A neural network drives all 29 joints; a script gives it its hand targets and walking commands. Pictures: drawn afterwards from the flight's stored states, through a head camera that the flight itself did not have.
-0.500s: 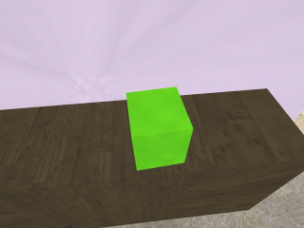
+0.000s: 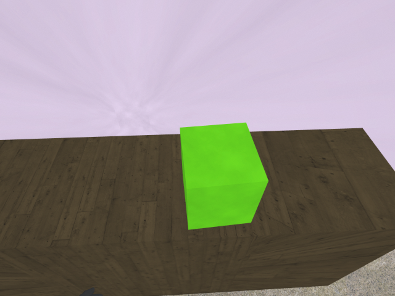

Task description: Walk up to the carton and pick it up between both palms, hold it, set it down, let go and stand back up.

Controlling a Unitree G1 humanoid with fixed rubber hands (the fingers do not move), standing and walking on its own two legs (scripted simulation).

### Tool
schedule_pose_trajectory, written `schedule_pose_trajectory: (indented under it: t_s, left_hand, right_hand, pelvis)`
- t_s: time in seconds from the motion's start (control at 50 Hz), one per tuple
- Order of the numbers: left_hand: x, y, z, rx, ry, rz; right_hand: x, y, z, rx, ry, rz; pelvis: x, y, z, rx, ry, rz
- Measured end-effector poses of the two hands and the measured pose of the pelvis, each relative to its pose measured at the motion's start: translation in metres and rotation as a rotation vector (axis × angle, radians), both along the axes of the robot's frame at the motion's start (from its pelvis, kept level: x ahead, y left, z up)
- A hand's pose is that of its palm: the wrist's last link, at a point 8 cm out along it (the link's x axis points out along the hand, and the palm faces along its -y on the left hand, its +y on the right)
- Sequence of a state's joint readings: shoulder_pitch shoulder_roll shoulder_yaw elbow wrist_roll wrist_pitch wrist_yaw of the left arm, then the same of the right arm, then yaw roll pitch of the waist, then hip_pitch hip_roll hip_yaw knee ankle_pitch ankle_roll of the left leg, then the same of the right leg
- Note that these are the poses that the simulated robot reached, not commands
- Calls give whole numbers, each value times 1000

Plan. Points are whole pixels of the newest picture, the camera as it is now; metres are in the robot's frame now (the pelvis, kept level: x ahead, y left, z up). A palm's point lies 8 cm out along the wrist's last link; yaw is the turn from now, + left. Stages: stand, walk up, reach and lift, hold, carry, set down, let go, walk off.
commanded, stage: walk up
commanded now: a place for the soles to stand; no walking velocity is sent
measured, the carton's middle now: (216, 176) +0.40 -0.05 -0.02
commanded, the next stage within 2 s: reach and lift in 0.78 s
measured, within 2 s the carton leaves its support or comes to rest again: neither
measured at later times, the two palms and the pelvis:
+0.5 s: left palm out of the picture +0.05 +0.24 -0.10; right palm out of the picture +0.07 -0.27 -0.11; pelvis -0.01 -0.02 +0.00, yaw +3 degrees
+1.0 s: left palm out of the picture +0.12 +0.23 -0.08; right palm out of the picture +0.15 -0.27 -0.10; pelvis -0.03 -0.04 -0.01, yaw +3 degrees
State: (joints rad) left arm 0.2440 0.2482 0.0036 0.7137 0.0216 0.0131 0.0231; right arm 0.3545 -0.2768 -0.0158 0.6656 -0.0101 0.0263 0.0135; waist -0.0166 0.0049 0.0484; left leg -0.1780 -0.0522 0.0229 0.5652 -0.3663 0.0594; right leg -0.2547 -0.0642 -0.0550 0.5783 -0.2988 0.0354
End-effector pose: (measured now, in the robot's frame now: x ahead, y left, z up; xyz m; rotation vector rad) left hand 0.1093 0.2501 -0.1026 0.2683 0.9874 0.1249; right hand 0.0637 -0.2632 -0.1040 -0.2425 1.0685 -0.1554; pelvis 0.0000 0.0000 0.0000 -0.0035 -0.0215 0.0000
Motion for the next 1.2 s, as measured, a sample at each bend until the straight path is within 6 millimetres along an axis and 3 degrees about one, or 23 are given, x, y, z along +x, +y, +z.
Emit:
schedule_pose_trajectory:
  t_s: [0.38,0.8,0.86,0.92,0.98,1.02,1.1,1.2]
  left_hand:
    - [-52,-6,-1,4,61,82]
    - [-77,-8,-3,-4,85,138]
    - [-62,-2,-14,2,167,174]
    - [-27,-2,-11,20,142,161]
    - [7,-14,10,13,22,126]
    - [20,-26,25,1,-39,107]
    - [24,-41,34,-36,-67,100]
    - [12,-46,30,-57,-58,138]
  right_hand:
    - [5,-10,-3,21,2,49]
    - [8,-10,-5,12,28,92]
    - [29,-13,-19,13,5,107]
    - [61,-11,-22,42,-84,125]
    - [83,-6,-4,70,-197,135]
    - [88,-4,11,81,-246,144]
    - [84,-8,30,63,-280,141]
    - [72,-9,34,57,-274,125]
  pelvis:
    - [-6,-17,3,5,-10,46]
    - [-9,-22,3,-1,-6,94]
    - [-19,-26,-9,-1,30,74]
    - [-29,-31,-18,-10,30,58]
    - [-31,-36,-13,-13,-14,46]
    - [-28,-40,-6,-14,-38,45]
    - [-22,-46,5,-2,-63,43]
    - [-22,-52,10,4,-71,30]
